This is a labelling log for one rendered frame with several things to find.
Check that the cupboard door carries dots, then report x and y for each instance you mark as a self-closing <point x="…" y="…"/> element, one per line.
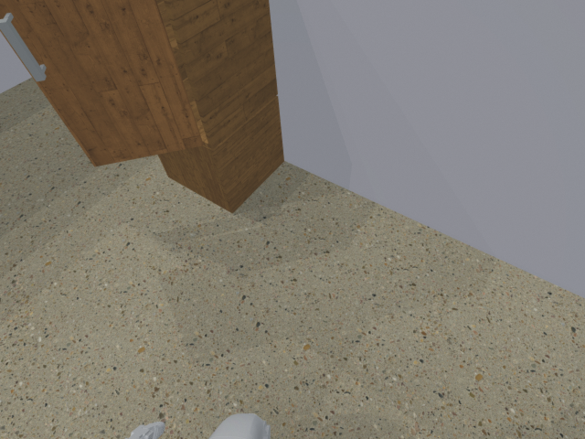
<point x="112" y="75"/>

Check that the robot left thigh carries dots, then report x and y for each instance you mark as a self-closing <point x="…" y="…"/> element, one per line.
<point x="242" y="426"/>

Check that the handle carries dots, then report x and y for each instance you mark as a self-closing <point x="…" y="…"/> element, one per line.
<point x="38" y="72"/>

